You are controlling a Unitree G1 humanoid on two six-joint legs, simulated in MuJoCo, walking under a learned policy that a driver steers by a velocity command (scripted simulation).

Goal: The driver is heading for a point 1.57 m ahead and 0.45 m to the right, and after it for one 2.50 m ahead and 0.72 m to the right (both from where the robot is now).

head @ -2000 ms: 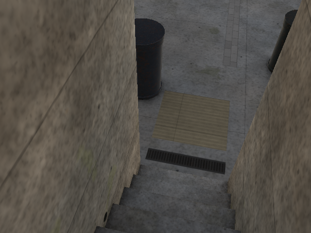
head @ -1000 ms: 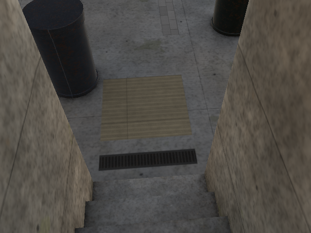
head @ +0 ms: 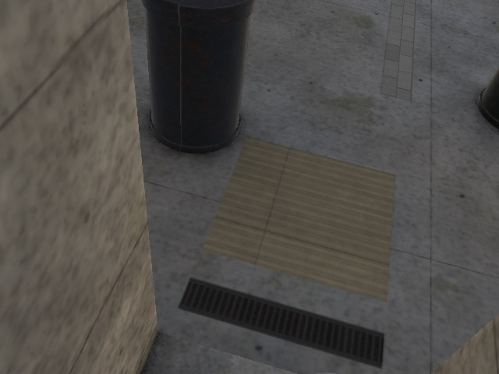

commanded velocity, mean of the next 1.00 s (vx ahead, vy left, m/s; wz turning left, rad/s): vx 0.01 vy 0.00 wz -0.32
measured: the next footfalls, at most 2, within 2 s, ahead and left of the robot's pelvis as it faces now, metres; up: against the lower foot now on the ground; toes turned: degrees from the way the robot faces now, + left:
right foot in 0.50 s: +0.02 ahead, -0.23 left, +0.00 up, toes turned -17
left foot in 1.06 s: +0.14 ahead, +0.07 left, +0.00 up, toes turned -16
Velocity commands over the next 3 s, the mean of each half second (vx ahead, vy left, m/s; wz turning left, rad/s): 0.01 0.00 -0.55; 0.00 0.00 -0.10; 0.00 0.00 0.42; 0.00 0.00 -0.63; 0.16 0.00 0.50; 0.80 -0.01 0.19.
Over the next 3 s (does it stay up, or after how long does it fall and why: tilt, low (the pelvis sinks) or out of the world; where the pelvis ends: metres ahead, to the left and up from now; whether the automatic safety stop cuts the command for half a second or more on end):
stays up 0.25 -0.13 -0.11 its command is cut before an obstacle after 2.1 s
